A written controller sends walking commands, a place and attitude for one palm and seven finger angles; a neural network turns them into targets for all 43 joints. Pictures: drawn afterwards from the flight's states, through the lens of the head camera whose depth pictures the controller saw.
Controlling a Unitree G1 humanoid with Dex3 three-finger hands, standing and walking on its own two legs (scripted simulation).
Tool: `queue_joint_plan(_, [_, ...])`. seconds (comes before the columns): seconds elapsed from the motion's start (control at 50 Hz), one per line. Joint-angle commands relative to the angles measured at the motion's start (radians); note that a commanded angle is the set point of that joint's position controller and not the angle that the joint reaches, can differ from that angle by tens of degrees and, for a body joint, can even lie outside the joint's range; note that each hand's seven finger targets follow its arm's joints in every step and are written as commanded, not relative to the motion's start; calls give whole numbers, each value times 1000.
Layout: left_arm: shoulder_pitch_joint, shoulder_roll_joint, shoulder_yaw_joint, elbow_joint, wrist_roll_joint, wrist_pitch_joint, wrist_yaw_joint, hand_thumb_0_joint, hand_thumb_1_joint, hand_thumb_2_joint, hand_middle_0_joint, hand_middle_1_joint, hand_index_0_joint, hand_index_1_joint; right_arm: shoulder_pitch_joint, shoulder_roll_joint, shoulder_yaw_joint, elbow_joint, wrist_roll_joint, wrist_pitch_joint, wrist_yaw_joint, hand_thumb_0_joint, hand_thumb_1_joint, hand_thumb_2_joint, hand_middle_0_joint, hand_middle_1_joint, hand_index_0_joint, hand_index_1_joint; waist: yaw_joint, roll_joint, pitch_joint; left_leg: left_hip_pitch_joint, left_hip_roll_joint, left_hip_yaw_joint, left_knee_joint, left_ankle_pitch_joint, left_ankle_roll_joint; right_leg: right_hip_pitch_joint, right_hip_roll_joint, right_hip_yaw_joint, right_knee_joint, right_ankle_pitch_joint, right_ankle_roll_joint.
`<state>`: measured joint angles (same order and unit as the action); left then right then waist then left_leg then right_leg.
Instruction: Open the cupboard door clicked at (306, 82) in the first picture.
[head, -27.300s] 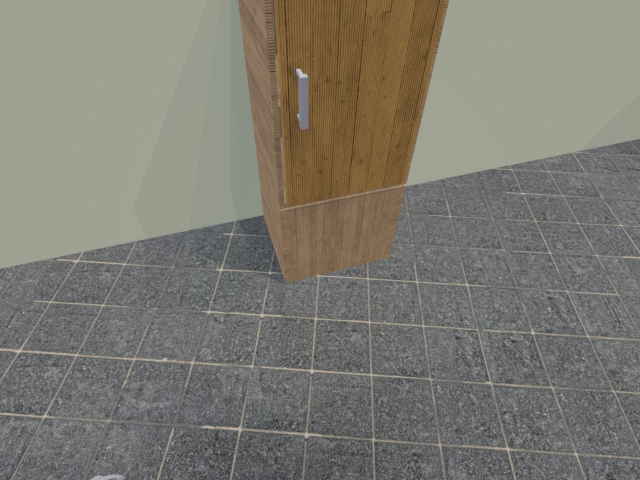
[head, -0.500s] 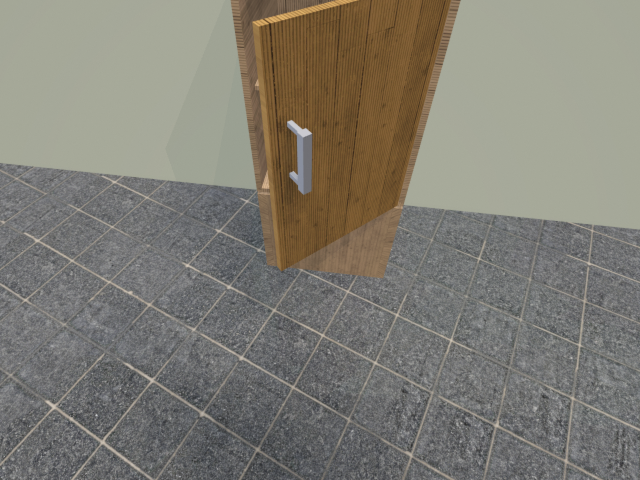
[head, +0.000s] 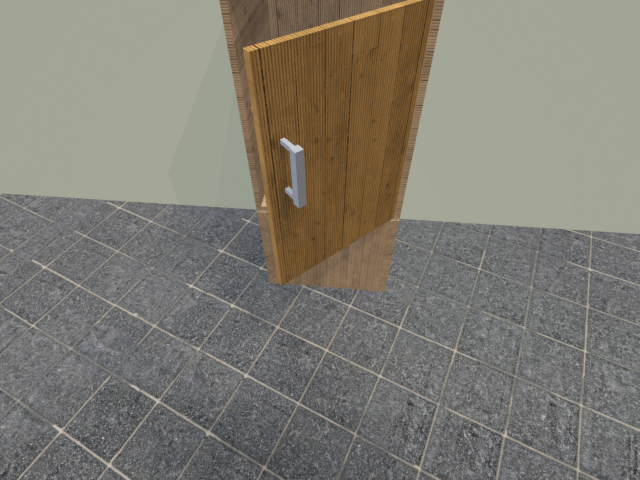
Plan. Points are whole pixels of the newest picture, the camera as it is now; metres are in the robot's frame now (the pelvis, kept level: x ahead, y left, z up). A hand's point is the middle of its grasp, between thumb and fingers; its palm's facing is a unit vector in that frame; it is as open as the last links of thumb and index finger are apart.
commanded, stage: let the arm hang, fingers relaxed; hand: left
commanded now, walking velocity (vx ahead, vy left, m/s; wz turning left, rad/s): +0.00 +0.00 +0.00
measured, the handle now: (292, 173) +0.64 +0.09 +0.01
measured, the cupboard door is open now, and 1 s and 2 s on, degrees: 43 43 43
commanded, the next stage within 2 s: look to check the result in 0.14 s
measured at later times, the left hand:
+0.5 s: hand out of the picture +0.06 +0.22 -0.16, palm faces +0.01 -0.96 -0.30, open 7.3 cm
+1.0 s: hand out of the picture +0.10 +0.22 -0.16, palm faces -0.02 -0.95 -0.31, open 7.3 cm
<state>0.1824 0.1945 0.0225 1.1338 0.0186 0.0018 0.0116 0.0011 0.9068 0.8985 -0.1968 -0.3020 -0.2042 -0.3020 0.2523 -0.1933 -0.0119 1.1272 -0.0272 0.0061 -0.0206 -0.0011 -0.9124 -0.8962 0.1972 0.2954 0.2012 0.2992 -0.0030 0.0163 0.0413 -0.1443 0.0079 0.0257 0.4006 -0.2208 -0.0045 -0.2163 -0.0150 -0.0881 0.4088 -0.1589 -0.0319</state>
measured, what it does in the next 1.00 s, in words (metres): stands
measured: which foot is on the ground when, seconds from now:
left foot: down 0.00-1.00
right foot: down 0.00-1.00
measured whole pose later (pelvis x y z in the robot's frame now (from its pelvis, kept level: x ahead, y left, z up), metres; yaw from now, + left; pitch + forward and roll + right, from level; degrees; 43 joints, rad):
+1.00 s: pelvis +0.03 -0.01 +0.00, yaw -2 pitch -1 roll +0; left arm 0.13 0.26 0.03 1.12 0.02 0.01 0.01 0.00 0.91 0.90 -0.20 -0.30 -0.20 -0.30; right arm 0.14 -0.27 -0.01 1.10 -0.02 0.01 -0.03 0.00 -0.91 -0.90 0.20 0.30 0.20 0.30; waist 0.01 0.02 0.06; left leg -0.10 0.04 0.06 0.37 -0.25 -0.03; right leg -0.20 0.02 -0.06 0.39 -0.18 -0.04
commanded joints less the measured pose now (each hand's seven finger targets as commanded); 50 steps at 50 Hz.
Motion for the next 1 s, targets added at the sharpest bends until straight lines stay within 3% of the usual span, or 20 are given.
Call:
queue_joint_plan(0.0, [14,165,35,-41,-4,-20,13,0,900,900,-200,-300,-200,-300,43,-124,-17,-30,2,-16,-6,0,-900,-900,200,300,200,300,2,6,25,-88,87,-80,-100,15,36,37,-109,126,-108,-87,-22])
queue_joint_plan(0.12, [-4,185,37,-45,-5,-25,11,0,900,900,-200,-300,-200,-300,28,-143,-19,-32,2,-17,-5,0,-900,-900,200,300,200,300,1,12,6,-71,86,-78,-97,31,33,53,-114,133,-121,-80,-24])
queue_joint_plan(0.18, [-11,198,40,-47,-5,-29,11,0,900,900,-200,-300,-200,-300,14,-161,-22,-36,5,-16,-5,0,-900,-900,200,300,200,300,1,-20,-7,-52,88,-76,-92,53,34,62,-116,128,-127,-57,-25])
queue_joint_plan(0.2, [-22,197,37,-44,-6,-28,11,0,900,900,-200,-300,-200,-300,11,-162,-21,-33,3,-16,-5,0,-900,-900,200,300,200,300,-2,4,5,-56,90,-79,-97,56,32,59,-117,128,-125,-50,-25])
queue_joint_plan(0.3, [-31,210,36,-40,-6,-29,10,0,900,900,-200,-300,-200,-300,-6,-176,-20,-33,3,-16,-5,0,-900,-900,200,300,200,300,-1,11,3,-45,95,-80,-103,72,30,69,-118,126,-127,-22,-26])
queue_joint_plan(0.54, [-61,244,34,-39,-7,-33,8,0,900,900,-200,-300,-200,-300,-49,-218,-20,-32,4,-17,-1,0,-900,-900,200,300,200,300,-1,-12,-22,-18,101,-84,-119,87,28,95,-119,130,-140,0,-22])
queue_joint_plan(0.82, [-83,267,33,-42,-8,-41,9,0,900,900,-200,-300,-200,-300,-93,-250,-21,-40,6,-22,-1,0,-900,-900,200,300,200,300,-2,-12,-66,28,110,-84,-128,154,25,128,-123,130,-129,136,-21])
queue_joint_plan(0.86, [-87,255,33,-47,-7,-34,9,0,900,900,-200,-300,-200,-300,-83,-238,-19,-39,4,-19,-5,0,-900,-900,200,300,200,300,-6,-1,-70,42,119,-61,-111,171,19,114,-121,142,-110,195,-22])
queue_joint_plan(0.9, [-50,185,25,-47,-7,-14,14,0,900,900,-200,-300,-200,-300,-36,-154,-7,-35,3,-6,-11,0,-900,-900,200,300,200,300,-10,-2,-73,42,123,-24,-69,181,6,93,-119,151,-69,262,-13])
queue_joint_plan(0.98, [-23,198,48,-89,-1,11,11,0,900,900,-200,-300,-200,-300,-3,-168,-31,-79,6,9,-23,0,-900,-900,200,300,200,300,-10,-31,-71,29,128,29,4,142,6,43,-110,192,-1,319,-27])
